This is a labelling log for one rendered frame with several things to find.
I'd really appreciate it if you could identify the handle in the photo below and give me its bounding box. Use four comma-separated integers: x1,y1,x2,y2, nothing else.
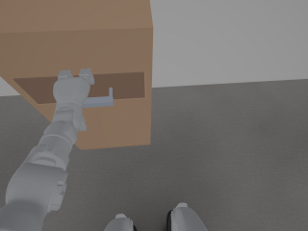
56,88,114,108

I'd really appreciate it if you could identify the cabinet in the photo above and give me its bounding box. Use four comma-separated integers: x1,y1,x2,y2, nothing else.
0,0,154,150

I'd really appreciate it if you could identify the robot right shin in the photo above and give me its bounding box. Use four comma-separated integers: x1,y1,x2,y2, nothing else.
171,202,188,231

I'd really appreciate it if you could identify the robot left shin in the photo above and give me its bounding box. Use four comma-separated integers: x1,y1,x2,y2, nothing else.
115,214,126,218

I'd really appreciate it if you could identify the left robot hand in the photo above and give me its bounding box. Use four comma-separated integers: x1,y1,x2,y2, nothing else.
53,68,95,132

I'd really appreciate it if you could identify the robot shin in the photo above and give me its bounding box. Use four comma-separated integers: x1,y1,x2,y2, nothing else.
115,214,126,218
171,202,188,231

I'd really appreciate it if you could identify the left robot forearm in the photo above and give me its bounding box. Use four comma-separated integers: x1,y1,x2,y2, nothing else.
5,102,83,204

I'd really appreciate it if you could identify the robot left upper arm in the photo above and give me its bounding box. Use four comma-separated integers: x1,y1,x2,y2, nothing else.
0,162,68,231

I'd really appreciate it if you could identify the drawer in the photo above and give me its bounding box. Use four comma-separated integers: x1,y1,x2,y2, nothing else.
13,71,145,104

